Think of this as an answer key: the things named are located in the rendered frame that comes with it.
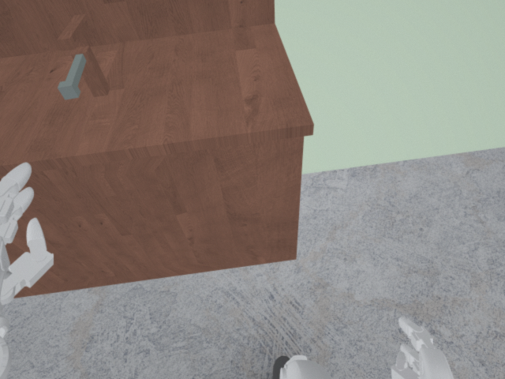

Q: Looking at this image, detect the robot right thigh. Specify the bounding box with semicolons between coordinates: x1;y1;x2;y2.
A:
280;360;332;379

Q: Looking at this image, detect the right robot shin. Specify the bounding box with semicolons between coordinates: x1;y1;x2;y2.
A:
285;355;307;365

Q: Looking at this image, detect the counter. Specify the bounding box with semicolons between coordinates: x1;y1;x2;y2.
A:
0;0;314;298

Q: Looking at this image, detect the tap lever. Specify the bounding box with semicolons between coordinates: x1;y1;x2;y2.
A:
58;54;86;100

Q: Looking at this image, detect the right robot hand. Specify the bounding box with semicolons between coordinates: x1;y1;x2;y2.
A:
391;317;454;379

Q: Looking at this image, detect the left robot hand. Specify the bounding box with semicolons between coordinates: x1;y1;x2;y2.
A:
0;162;54;315

